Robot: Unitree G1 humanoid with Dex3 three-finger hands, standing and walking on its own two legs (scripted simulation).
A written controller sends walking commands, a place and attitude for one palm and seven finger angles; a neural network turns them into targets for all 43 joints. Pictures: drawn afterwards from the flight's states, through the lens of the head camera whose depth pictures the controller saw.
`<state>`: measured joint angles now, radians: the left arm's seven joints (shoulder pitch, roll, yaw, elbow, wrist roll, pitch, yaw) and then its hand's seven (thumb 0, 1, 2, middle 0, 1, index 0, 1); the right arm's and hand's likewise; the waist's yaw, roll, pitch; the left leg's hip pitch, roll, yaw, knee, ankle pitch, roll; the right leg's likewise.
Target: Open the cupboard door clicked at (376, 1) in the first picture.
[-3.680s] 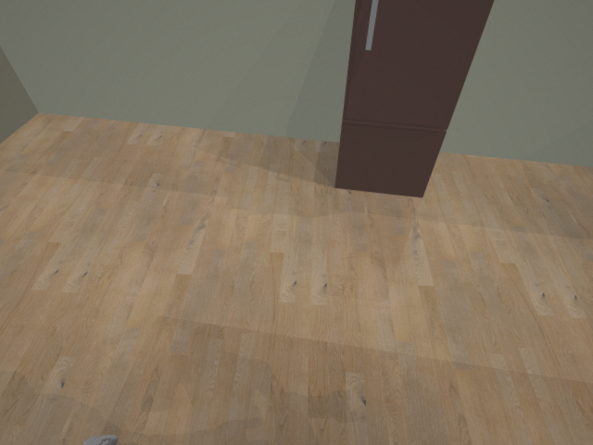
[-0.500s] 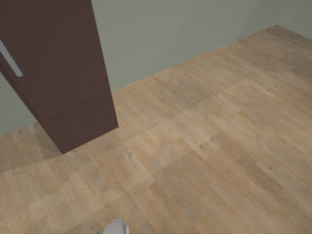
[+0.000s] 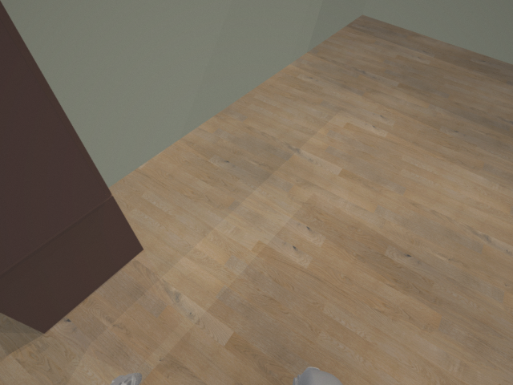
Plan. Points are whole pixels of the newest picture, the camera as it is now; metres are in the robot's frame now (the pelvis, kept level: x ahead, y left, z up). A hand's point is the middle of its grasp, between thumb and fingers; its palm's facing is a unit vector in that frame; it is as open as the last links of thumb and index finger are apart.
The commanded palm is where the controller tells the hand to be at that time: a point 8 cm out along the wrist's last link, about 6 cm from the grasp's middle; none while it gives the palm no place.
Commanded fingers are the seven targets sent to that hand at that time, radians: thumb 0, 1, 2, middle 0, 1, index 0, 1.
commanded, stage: turn to face it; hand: left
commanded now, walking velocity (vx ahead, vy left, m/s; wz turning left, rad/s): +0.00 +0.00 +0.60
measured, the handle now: out of the picture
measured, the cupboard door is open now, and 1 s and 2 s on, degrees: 0 0 0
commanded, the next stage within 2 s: take the last steps up to it in 1.40 s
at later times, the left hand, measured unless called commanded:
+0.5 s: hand out of the picture +0.05 +0.23 -0.19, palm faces +0.29 -0.94 -0.20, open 7.4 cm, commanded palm none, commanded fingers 0.00 0.90 0.90 -0.20 -0.30 -0.20 -0.30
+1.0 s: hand out of the picture +0.01 +0.20 -0.14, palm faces +0.54 -0.79 -0.30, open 7.4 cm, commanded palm none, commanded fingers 0.00 0.90 0.90 -0.20 -0.30 -0.20 -0.30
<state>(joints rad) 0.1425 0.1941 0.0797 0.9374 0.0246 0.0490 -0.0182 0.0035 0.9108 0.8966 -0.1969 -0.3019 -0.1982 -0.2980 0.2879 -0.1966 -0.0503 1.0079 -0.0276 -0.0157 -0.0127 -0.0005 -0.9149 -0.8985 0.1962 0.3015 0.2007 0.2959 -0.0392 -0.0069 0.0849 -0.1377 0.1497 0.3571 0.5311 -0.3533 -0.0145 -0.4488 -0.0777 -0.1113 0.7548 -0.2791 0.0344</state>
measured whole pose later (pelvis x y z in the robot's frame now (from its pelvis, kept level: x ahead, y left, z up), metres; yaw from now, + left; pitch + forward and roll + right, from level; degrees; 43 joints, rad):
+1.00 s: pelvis +0.02 -0.03 +0.00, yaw +33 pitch +0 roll +0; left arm 0.17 0.19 0.04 0.87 0.01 0.03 0.03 0.00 0.91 0.90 -0.20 -0.30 -0.20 -0.30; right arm 0.20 -0.27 -0.09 0.92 -0.02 0.08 0.02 0.01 -0.90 -0.90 0.20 0.30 0.20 0.30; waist -0.03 0.07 0.05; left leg -0.47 -0.08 -0.09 0.82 -0.39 -0.01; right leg -0.25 -0.04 -0.06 0.56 -0.31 0.00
